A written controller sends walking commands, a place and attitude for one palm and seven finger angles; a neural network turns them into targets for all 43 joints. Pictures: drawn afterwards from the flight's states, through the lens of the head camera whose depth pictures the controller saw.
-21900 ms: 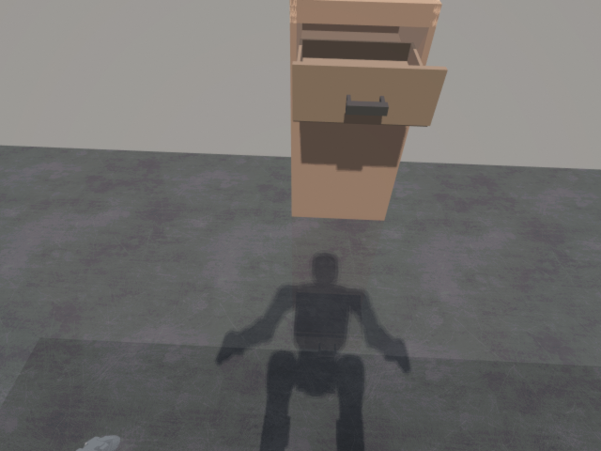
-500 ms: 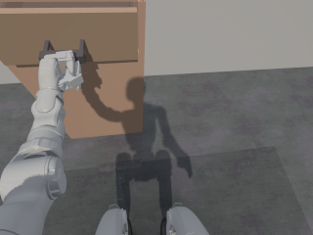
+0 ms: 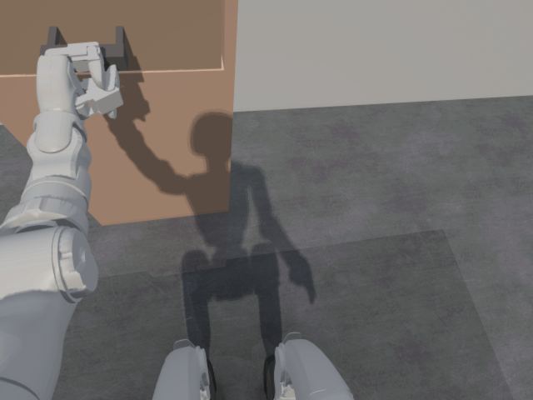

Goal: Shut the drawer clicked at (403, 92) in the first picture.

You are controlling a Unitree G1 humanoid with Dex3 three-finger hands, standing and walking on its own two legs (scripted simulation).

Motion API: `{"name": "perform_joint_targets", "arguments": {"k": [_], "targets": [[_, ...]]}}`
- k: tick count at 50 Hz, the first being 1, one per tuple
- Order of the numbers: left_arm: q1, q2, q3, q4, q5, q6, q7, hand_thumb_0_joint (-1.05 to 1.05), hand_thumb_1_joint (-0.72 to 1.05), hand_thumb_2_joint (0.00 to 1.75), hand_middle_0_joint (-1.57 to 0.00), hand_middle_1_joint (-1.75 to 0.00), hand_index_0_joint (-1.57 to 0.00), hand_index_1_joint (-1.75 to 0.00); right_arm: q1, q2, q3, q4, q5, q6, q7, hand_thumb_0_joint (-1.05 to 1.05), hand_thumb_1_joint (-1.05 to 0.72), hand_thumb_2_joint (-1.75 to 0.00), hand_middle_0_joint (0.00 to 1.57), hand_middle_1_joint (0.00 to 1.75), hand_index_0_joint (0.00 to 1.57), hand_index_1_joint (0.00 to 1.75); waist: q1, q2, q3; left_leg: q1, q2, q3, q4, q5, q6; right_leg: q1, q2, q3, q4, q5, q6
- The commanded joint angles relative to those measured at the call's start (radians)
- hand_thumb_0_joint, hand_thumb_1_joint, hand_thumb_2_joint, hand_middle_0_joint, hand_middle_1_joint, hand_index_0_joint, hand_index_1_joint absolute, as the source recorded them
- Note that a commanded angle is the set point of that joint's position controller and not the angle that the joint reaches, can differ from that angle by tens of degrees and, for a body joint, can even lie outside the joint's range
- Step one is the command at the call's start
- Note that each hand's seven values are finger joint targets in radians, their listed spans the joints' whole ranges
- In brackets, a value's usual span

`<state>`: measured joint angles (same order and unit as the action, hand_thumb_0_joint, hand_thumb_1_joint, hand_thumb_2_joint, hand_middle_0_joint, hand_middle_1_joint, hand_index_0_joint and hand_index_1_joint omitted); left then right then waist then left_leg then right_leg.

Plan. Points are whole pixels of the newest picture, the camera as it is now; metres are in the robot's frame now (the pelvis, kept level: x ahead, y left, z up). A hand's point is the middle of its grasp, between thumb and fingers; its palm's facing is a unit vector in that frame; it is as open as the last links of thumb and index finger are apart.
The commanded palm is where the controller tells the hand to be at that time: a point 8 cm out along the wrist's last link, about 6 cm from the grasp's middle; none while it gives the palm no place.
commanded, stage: push the drawer shut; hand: left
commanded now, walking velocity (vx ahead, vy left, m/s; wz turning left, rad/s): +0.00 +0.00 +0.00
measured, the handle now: (87, 46) +0.62 +0.19 +0.08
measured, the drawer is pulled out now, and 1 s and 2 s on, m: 0.00 0.00 0.00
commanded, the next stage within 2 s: pull the fist back off the drawer in 0.06 s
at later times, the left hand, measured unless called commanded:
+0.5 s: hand (110, 87) +0.55 +0.16 +0.07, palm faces +0.05 -1.00 -0.05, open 3.2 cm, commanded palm +0.54 +0.18 +0.08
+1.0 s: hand (113, 89) +0.54 +0.15 +0.08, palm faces +0.07 -1.00 -0.03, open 3.2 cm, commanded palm +0.49 +0.20 +0.09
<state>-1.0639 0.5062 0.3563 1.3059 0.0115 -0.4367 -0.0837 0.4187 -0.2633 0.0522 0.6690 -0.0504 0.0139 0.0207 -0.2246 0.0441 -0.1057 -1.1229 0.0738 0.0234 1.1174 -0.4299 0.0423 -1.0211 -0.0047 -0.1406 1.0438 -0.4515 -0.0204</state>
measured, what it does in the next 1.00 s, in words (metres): stands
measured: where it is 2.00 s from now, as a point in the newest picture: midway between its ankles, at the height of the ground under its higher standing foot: outside the picture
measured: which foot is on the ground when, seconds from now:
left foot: down 0.00-1.00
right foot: down 0.00-1.00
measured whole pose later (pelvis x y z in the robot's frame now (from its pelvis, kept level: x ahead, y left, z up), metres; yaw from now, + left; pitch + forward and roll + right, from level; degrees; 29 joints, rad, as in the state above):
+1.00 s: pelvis +0.03 +0.00 +0.02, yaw -1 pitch +23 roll -3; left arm -0.85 0.39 0.35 1.10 -0.05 -0.44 -0.07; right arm 0.39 -0.25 0.02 0.62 -0.03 0.08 0.05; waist -0.16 0.04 -0.13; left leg -0.98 0.07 0.06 1.04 -0.46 0.03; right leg -0.90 0.01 -0.10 0.98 -0.47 -0.02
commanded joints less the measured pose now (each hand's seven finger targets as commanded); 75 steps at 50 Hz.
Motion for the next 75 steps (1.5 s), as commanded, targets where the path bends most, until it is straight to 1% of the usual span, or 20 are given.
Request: {"name": "perform_joint_targets", "arguments": {"k": [1,8,13,18,21,25,27,29,37,43,48,51,53,57,59,62,68,73,74,75], "targets": [[-0.721,0.237,0.001,-0.278,-0.022,-0.064,0.052,0.00,0.90,0.90,-1.40,-1.60,-1.40,-1.60,0.203,-0.207,-0.067,-0.016,0.001,-0.024,-0.021,0.00,-0.90,-0.90,0.20,0.30,0.20,0.30,-0.109,0.195,-0.472,0.515,-0.026,-0.141,-0.135,0.113,-0.008,-0.017,0.055,0.093,-0.150,0.074,0.004],[-0.773,0.225,-0.037,-0.287,-0.036,-0.045,0.050,0.00,0.90,0.90,-1.40,-1.60,-1.40,-1.60,0.202,-0.215,-0.059,-0.003,0.006,-0.054,-0.033,0.00,-0.90,-0.90,0.20,0.30,0.20,0.30,-0.131,0.222,-0.496,0.532,-0.016,-0.161,-0.151,0.049,-0.009,-0.046,0.053,0.092,-0.153,0.044,0.007],[-0.773,0.230,-0.026,-0.286,-0.034,-0.036,0.054,0.00,0.90,0.90,-1.40,-1.60,-1.40,-1.60,0.204,-0.216,-0.057,-0.008,0.000,-0.061,-0.029,0.00,-0.90,-0.90,0.20,0.30,0.20,0.30,-0.120,0.222,-0.497,0.520,-0.021,-0.164,-0.150,0.039,-0.010,-0.038,0.051,0.088,-0.149,0.041,0.003],[-0.738,0.189,-0.044,-0.237,-0.033,-0.027,0.056,0.00,0.90,0.90,-1.40,-1.60,-1.40,-1.60,0.196,-0.218,-0.057,-0.017,-0.001,-0.059,-0.020,0.00,-0.90,-0.90,0.20,0.30,0.20,0.30,-0.123,0.174,-0.436,0.470,-0.025,-0.167,-0.156,-0.028,-0.007,-0.052,0.051,0.089,-0.152,0.004,0.003],[-0.721,0.239,-0.002,-0.251,-0.025,-0.033,0.055,0.00,0.90,0.90,-1.40,-1.60,-1.40,-1.60,0.199,-0.221,-0.058,-0.027,-0.003,-0.055,-0.017,0.00,-0.90,-0.90,0.20,0.30,0.20,0.30,-0.099,0.189,-0.482,0.476,-0.028,-0.161,-0.146,0.004,-0.008,-0.029,0.050,0.089,-0.142,0.018,0.000],[-0.666,0.206,-0.001,-0.236,-0.031,-0.029,0.049,0.00,0.90,0.90,-1.40,-1.60,-1.40,-1.60,0.196,-0.215,-0.063,-0.031,-0.004,-0.046,-0.008,0.00,-0.90,-0.90,0.20,0.30,0.20,0.30,-0.086,0.170,-0.464,0.474,-0.030,-0.155,-0.140,0.030,-0.007,-0.021,0.051,0.086,-0.142,0.030,-0.001],[-0.649,0.223,0.013,-0.299,-0.031,-0.037,0.046,0.00,0.90,0.90,-1.40,-1.60,-1.40,-1.60,0.194,-0.214,-0.068,-0.042,-0.003,-0.036,-0.006,0.00,-0.90,-0.90,0.20,0.30,0.20,0.30,-0.062,0.206,-0.526,0.519,-0.028,-0.152,-0.138,0.094,-0.012,0.003,0.050,0.087,-0.137,0.063,-0.003],[-0.607,0.158,-0.016,-0.311,-0.042,-0.037,0.040,0.00,0.90,0.90,-1.40,-1.60,-1.40,-1.60,0.187,-0.205,-0.072,-0.045,-0.002,-0.030,0.001,0.00,-0.90,-0.90,0.20,0.30,0.20,0.30,-0.056,0.191,-0.529,0.543,-0.027,-0.150,-0.140,0.116,-0.013,0.010,0.052,0.082,-0.141,0.077,-0.002],[-0.321,0.165,0.042,-0.373,-0.064,-0.051,0.044,0.00,0.90,0.90,-1.40,-1.60,-1.40,-1.60,0.163,-0.193,-0.084,-0.082,0.012,0.015,0.014,0.00,-0.90,-0.90,0.20,0.30,0.20,0.30,0.030,0.110,-0.532,0.555,-0.033,-0.101,-0.162,0.257,-0.016,0.167,0.062,0.086,-0.164,0.175,-0.002],[-0.254,0.090,-0.007,-0.392,-0.058,-0.062,0.042,0.00,0.90,0.90,-1.40,-1.60,-1.40,-1.60,0.152,-0.173,-0.092,-0.088,0.021,0.044,0.018,0.00,-0.90,-0.90,0.20,0.30,0.20,0.30,0.024,0.065,-0.444,0.530,-0.040,-0.071,-0.169,0.314,-0.008,0.213,0.060,0.095,-0.175,0.270,0.004],[-0.208,0.076,0.005,-0.401,-0.086,-0.070,0.018,0.00,0.90,0.90,-1.40,-1.60,-1.40,-1.60,0.147,-0.172,-0.100,-0.084,0.024,0.059,0.017,0.00,-0.90,-0.90,0.20,0.30,0.20,0.30,0.034,0.052,-0.456,0.548,-0.045,-0.058,-0.161,0.399,-0.009,0.256,0.057,0.101,-0.168,0.368,0.005],[0.003,0.104,0.039,-0.607,-0.113,-0.074,-0.003,0.00,0.90,0.90,-1.40,-1.60,-1.40,-1.60,0.119,-0.163,-0.110,-0.139,0.040,0.067,0.019,0.00,-0.90,-0.90,0.20,0.30,0.20,0.30,0.122,0.125,-0.627,0.690,-0.050,-0.044,-0.193,0.577,-0.016,0.405,0.055,0.107,-0.176,0.519,-0.002],[0.126,0.085,0.029,-0.775,-0.143,-0.060,-0.015,0.00,0.90,0.90,-1.40,-1.60,-1.40,-1.60,0.094,-0.148,-0.112,-0.167,0.053,0.062,0.021,0.00,-0.90,-0.90,0.20,0.30,0.20,0.30,0.152,0.143,-0.677,0.760,-0.047,-0.038,-0.210,0.687,-0.016,0.490,0.054,0.108,-0.199,0.626,0.001],[0.342,0.001,-0.033,-0.888,-0.193,0.021,-0.032,0.00,0.90,0.90,-1.40,-1.60,-1.40,-1.60,0.040,-0.136,-0.109,-0.194,0.083,0.051,0.012,0.00,-0.90,-0.90,0.20,0.30,0.20,0.30,0.144,-0.016,-0.505,0.672,-0.051,-0.007,-0.274,0.625,0.001,0.614,0.049,0.106,-0.257,0.723,0.016],[0.370,-0.028,-0.056,-0.938,-0.214,0.056,-0.036,0.00,0.90,0.90,-1.40,-1.60,-1.40,-1.60,0.009,-0.139,-0.111,-0.194,0.093,0.041,0.001,0.00,-0.90,-0.90,0.20,0.30,0.20,0.30,0.133,-0.043,-0.418,0.664,-0.056,0.000,-0.308,0.528,0.002,0.617,0.048,0.103,-0.292,0.671,0.020],[0.457,-0.057,-0.080,-1.053,-0.229,0.072,-0.037,0.00,0.90,0.90,-1.40,-1.60,-1.40,-1.60,-0.031,-0.130,-0.109,-0.199,0.098,0.018,-0.012,0.00,-0.90,-0.90,0.20,0.30,0.20,0.30,0.143,0.035,-0.376,0.735,-0.058,0.004,-0.333,0.578,0.001,0.632,0.041,0.104,-0.319,0.686,0.017],[0.591,-0.080,-0.109,-1.139,-0.247,0.126,-0.082,0.00,0.90,0.90,-1.40,-1.60,-1.40,-1.60,-0.116,-0.128,-0.097,-0.219,0.105,-0.017,-0.029,0.00,-0.90,-0.90,0.20,0.30,0.20,0.30,0.157,0.016,-0.287,0.786,-0.060,-0.012,-0.388,0.525,-0.002,0.637,0.035,0.093,-0.361,0.608,0.013],[0.676,-0.038,-0.058,-1.248,-0.275,0.179,-0.101,0.00,0.90,0.90,-1.40,-1.60,-1.40,-1.60,-0.197,-0.123,-0.081,-0.258,0.111,-0.044,-0.045,0.00,-0.90,-0.90,0.20,0.30,0.20,0.30,0.192,0.006,-0.269,0.800,-0.072,-0.012,-0.436,0.447,-0.003,0.710,0.025,0.094,-0.395,0.574,0.007],[0.735,0.042,-0.089,-1.316,-0.154,0.206,0.004,0.00,0.90,0.90,-1.40,-1.60,-1.40,-1.60,-0.263,-0.104,-0.084,-0.265,0.108,-0.027,-0.062,0.00,-0.90,-0.90,0.20,0.30,0.20,0.30,0.238,-0.008,-0.257,0.855,-0.070,-0.002,-0.487,0.437,-0.004,0.754,-0.006,0.133,-0.456,0.541,0.000],[0.779,0.008,-0.098,-1.361,-0.147,0.232,0.056,0.00,0.90,0.90,-1.40,-1.60,-1.40,-1.60,-0.273,-0.100,-0.079,-0.278,0.103,-0.026,-0.072,0.00,-0.90,-0.90,0.20,0.30,0.20,0.30,0.227,-0.014,-0.228,0.870,-0.069,0.001,-0.511,0.415,-0.003,0.764,-0.005,0.133,-0.484,0.521,0.002]]}}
